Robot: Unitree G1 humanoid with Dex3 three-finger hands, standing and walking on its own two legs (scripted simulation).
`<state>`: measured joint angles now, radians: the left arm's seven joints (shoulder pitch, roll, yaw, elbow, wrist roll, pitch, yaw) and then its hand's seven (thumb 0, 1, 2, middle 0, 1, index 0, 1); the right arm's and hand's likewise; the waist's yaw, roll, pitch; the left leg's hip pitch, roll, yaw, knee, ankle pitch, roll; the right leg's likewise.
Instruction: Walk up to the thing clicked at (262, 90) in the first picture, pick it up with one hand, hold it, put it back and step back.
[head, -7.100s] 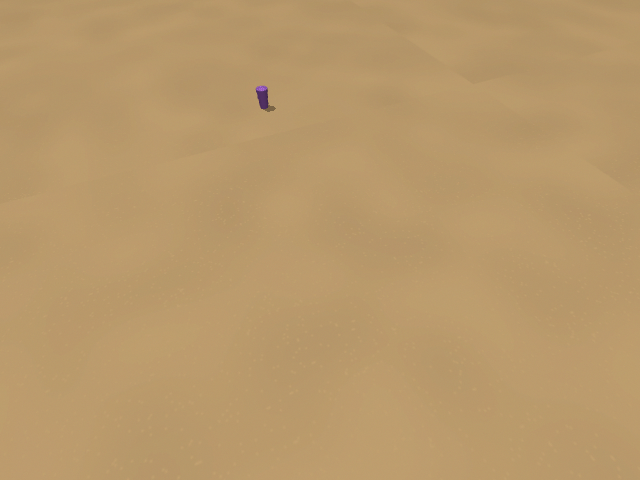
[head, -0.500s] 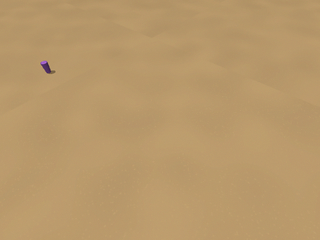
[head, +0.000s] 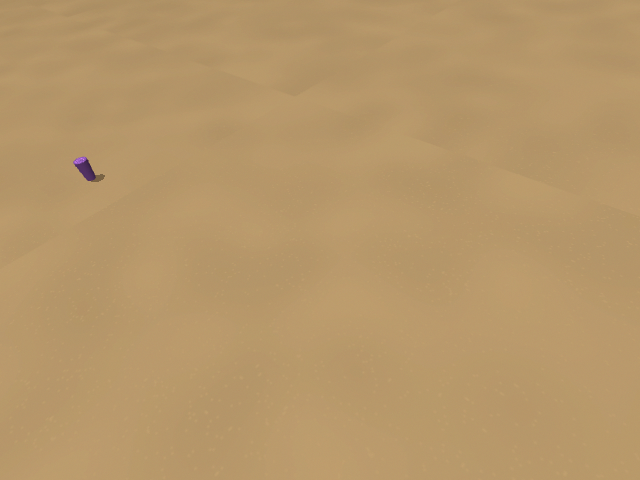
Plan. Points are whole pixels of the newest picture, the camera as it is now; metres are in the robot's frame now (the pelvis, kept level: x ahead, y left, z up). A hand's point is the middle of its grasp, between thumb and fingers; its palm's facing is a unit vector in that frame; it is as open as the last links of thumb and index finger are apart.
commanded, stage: walk up
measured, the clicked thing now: (85, 169) +1.83 +1.44 -0.71
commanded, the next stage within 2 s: none
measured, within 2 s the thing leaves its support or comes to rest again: neither
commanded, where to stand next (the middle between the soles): +0.86 +0.03 m, yaw -1 degrees
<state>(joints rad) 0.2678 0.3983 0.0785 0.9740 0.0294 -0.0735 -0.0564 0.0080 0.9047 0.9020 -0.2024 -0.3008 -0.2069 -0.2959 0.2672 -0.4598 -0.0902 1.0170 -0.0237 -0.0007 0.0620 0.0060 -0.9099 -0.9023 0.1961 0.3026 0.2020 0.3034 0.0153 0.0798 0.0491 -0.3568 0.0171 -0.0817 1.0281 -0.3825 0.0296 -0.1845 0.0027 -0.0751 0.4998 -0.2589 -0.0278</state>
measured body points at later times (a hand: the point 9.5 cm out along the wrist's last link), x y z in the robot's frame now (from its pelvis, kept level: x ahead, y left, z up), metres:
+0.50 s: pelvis +0.22 +0.03 +0.00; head +0.24 +0.05 +0.45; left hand +0.27 +0.35 -0.13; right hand +0.33 -0.28 -0.09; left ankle +0.27 +0.15 -0.74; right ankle +0.21 -0.12 -0.67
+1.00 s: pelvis +0.44 -0.01 +0.00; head +0.46 -0.02 +0.45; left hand +0.46 +0.32 -0.10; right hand +0.53 -0.32 -0.12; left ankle +0.53 +0.14 -0.70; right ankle +0.42 -0.13 -0.74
